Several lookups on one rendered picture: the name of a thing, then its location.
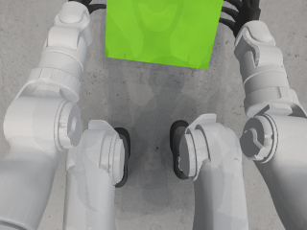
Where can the left robot upper arm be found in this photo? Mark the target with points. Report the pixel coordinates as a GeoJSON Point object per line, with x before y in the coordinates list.
{"type": "Point", "coordinates": [39, 131]}

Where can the right robot upper arm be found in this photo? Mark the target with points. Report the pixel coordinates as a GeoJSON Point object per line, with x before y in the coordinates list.
{"type": "Point", "coordinates": [277, 144]}

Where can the right robot hand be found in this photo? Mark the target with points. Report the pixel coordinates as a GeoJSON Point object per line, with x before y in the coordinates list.
{"type": "Point", "coordinates": [248, 10]}

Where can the robot right forearm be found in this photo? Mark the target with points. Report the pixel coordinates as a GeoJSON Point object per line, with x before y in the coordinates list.
{"type": "Point", "coordinates": [263, 73]}

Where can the robot left forearm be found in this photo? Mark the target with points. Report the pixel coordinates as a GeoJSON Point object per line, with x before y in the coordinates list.
{"type": "Point", "coordinates": [62, 59]}

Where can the right robot shin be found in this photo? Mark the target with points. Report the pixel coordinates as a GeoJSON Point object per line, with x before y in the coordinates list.
{"type": "Point", "coordinates": [210, 118]}

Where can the carton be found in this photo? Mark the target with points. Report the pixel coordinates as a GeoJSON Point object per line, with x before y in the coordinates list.
{"type": "Point", "coordinates": [170, 32]}

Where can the right robot thigh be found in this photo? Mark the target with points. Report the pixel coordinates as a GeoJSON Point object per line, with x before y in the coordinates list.
{"type": "Point", "coordinates": [220, 197]}

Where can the left robot hand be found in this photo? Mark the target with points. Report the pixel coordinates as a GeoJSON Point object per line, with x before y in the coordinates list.
{"type": "Point", "coordinates": [92, 7]}

